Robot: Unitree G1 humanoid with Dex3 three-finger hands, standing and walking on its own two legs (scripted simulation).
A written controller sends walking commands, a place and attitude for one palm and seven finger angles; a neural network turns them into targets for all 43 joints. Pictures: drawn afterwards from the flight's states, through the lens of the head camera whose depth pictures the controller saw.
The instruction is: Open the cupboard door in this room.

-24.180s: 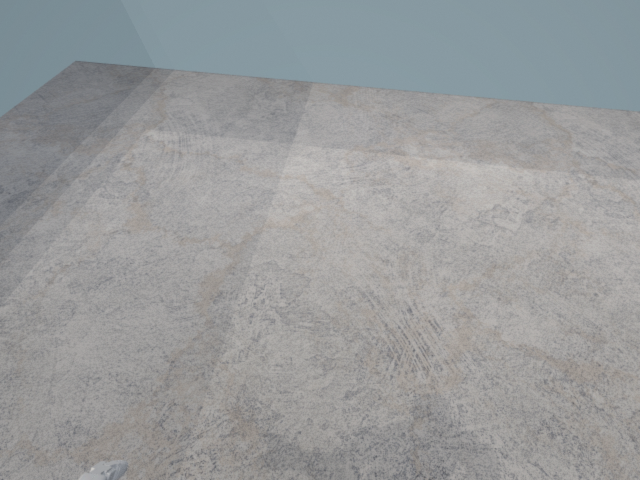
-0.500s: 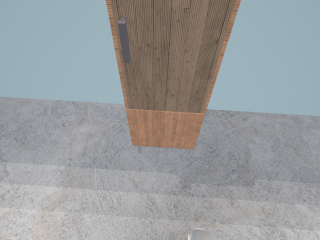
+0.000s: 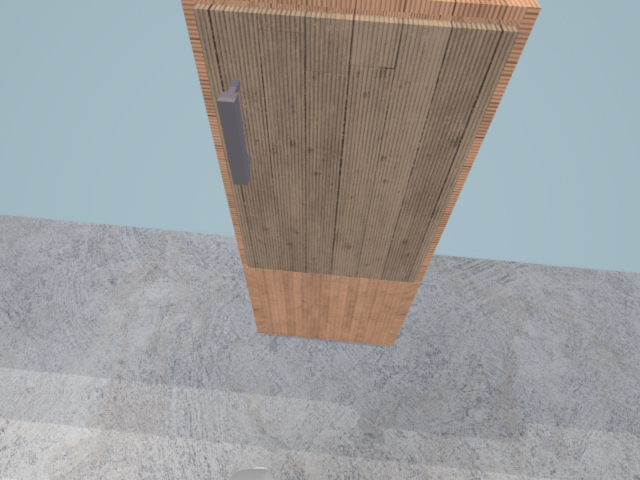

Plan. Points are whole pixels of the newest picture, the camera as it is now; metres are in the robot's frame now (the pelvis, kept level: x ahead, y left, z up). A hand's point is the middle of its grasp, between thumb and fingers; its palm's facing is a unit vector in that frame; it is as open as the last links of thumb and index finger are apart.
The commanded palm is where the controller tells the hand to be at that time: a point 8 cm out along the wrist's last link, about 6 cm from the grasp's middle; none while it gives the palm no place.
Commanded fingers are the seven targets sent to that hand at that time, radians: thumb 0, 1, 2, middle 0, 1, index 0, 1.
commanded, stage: come to a stop and stand still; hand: left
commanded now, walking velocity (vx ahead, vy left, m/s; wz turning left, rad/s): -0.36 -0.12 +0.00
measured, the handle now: (238, 134) +0.58 +0.18 +0.09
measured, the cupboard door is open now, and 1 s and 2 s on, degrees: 0 0 0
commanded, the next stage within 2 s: look again from close up in 0.80 s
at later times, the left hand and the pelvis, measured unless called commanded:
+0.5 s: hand out of the picture +0.03 +0.15 -0.17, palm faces +0.00 -0.97 -0.25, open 7.4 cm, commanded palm none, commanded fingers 0.00 0.90 0.90 -0.20 -0.30 -0.20 -0.30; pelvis -0.03 -0.04 -0.01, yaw -1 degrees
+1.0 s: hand out of the picture -0.06 +0.12 -0.17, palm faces +0.00 -0.98 -0.21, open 7.4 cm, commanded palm none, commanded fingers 0.00 0.90 0.90 -0.20 -0.30 -0.20 -0.30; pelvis -0.05 -0.05 +0.00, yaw +0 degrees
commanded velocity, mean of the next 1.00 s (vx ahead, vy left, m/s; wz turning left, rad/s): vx -0.04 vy -0.03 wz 0.00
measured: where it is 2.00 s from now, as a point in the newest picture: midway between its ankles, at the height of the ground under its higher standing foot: outside the picture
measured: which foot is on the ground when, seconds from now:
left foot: down 0.00-0.40, up 0.42-0.62, down 0.64-1.00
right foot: down 0.00-0.02, up 0.04-0.38, down 0.40-1.00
